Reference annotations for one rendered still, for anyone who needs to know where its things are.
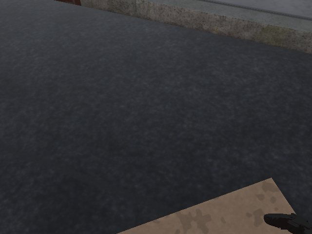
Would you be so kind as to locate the right robot hand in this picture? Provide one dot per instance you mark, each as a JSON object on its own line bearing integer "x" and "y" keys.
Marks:
{"x": 291, "y": 222}

